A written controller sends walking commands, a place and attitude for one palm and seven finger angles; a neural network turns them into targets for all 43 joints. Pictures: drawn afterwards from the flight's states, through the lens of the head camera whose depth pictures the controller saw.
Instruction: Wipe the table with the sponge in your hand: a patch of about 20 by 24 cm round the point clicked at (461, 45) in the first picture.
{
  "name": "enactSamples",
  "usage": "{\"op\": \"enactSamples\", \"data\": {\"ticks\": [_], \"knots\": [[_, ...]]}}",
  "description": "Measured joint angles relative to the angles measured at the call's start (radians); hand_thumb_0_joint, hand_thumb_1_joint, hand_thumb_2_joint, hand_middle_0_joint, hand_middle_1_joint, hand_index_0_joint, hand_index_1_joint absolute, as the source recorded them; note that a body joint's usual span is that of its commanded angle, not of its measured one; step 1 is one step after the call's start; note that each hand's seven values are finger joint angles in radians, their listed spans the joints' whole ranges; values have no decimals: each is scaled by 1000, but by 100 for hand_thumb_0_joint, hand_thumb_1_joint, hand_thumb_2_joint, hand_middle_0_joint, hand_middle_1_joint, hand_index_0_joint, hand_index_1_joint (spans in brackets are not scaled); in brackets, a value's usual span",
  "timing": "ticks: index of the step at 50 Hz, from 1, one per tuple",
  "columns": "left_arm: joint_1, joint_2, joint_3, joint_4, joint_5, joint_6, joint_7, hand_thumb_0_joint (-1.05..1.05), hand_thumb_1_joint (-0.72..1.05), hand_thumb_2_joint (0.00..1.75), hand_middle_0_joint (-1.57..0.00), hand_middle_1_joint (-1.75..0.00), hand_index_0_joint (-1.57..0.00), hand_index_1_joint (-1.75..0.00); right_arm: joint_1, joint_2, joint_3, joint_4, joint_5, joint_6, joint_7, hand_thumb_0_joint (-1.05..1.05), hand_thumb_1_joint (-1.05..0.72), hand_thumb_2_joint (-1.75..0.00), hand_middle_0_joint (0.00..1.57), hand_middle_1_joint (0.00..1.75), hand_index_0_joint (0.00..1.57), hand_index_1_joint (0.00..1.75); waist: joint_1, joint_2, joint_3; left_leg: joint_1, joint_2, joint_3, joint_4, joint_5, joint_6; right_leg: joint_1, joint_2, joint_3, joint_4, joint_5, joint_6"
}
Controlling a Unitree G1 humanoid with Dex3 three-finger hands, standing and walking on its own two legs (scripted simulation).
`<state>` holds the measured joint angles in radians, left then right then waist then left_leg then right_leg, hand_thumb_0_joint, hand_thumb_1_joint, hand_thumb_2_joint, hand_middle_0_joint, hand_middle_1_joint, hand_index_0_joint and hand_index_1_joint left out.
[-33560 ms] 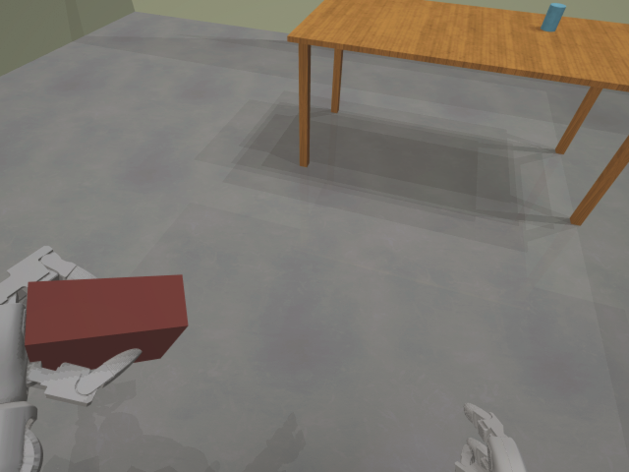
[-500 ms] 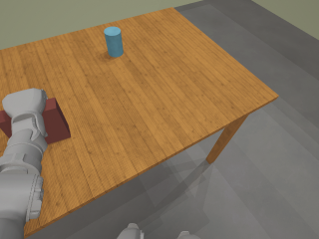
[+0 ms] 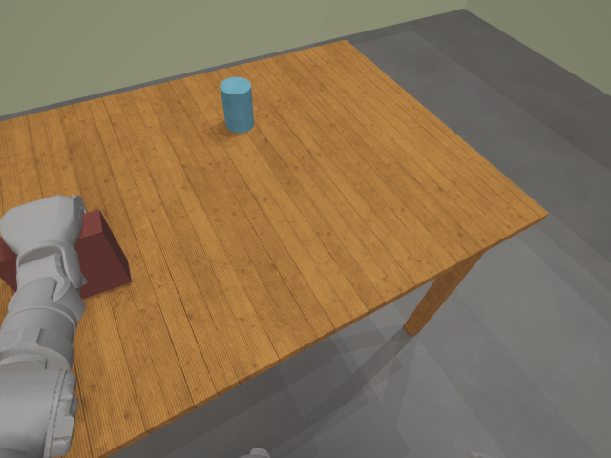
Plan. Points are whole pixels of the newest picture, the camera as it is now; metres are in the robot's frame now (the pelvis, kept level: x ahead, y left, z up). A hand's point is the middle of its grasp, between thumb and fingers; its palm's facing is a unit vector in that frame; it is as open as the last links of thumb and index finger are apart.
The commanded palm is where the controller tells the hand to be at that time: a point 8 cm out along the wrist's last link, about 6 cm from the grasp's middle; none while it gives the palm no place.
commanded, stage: slide back across to the first lane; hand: left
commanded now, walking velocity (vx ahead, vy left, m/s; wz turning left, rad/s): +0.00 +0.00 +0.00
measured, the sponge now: (74, 270) +0.37 +0.36 -0.03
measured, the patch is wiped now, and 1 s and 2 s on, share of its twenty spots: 1.00 1.00 1.00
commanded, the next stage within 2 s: wipe back along the first lane in 0.42 s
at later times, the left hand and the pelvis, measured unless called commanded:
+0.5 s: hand (46, 257) +0.37 +0.38 +0.01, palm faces -0.11 -0.03 -0.99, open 9.5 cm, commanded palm +0.35 +0.37 +0.06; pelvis +0.01 +0.00 +0.00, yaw +0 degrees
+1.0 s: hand (40, 278) +0.34 +0.37 +0.01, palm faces -0.06 -0.01 -1.00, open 9.5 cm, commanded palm +0.30 +0.35 +0.04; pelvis +0.01 +0.01 +0.01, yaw +1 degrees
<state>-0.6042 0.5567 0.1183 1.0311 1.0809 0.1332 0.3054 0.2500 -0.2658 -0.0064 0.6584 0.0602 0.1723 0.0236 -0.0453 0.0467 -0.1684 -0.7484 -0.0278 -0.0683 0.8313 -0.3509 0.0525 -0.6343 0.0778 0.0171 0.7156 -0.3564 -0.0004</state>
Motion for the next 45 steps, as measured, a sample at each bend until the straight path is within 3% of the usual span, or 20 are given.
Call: {"op": "enactSamples", "data": {"ticks": [9,26,34,45], "knots": [[67,22,-5,-71,-6,-15,-30,-1,-51,112,-78,-142,-80,-147,-12,-4,-6,-5,4,9,-7,1,-90,-90,20,30,20,30,16,-5,9,33,-1,-13,-13,-10,-3,42,0,-11,-26,-7,-3],[122,46,26,-113,-17,-57,-43,-1,-51,112,-78,-142,-80,-148,-8,-15,-10,4,1,18,-11,0,-90,-90,20,30,20,30,11,-2,15,44,3,-11,-16,-17,-2,55,4,-9,-36,-7,-3],[159,38,15,-151,-29,-34,-25,-1,-50,111,-77,-143,-79,-149,4,-10,-15,3,6,17,-7,1,-90,-90,20,30,20,30,8,3,13,47,3,-7,-19,-12,2,58,2,-4,-42,0,0],[272,-6,-41,-289,-70,48,-3,-1,-46,110,-74,-146,-75,-152,-11,1,-8,-12,17,16,-7,1,-90,-90,20,30,20,30,19,8,9,85,-6,-1,-33,-9,12,98,-7,0,-59,2,2]]}}
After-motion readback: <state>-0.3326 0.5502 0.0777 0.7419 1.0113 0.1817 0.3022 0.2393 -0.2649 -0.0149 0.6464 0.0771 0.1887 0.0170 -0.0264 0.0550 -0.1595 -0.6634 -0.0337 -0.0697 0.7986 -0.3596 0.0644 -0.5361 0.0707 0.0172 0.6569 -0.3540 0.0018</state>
